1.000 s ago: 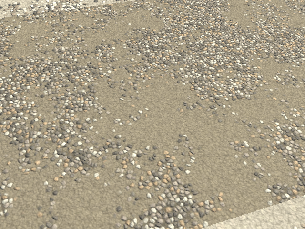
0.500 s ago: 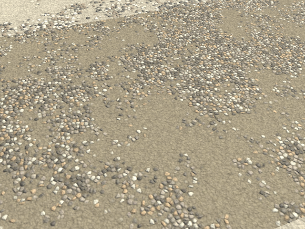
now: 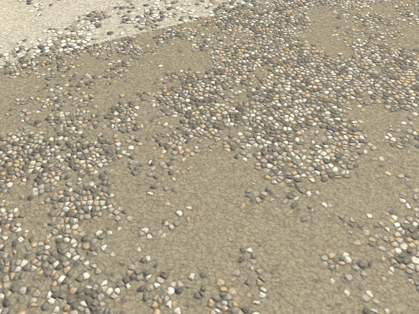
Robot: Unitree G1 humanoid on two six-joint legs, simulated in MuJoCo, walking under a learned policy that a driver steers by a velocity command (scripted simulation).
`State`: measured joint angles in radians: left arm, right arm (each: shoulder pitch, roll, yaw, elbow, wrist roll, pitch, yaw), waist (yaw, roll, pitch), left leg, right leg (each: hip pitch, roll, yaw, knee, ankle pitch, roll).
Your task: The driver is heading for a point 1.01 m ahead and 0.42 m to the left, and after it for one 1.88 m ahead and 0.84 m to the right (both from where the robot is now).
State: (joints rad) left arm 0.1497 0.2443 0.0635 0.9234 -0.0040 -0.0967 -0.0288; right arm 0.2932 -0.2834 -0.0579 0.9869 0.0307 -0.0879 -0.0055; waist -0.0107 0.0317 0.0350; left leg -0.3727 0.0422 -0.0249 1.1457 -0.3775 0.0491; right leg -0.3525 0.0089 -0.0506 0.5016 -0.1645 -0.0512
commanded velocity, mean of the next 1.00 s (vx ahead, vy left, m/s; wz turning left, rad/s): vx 0.50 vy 0.00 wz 0.46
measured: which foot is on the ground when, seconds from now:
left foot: up 0.00-0.46, down 0.48-0.94, up 0.96-1.00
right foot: down 0.00-0.48, up 0.50-0.92, down 0.94-1.00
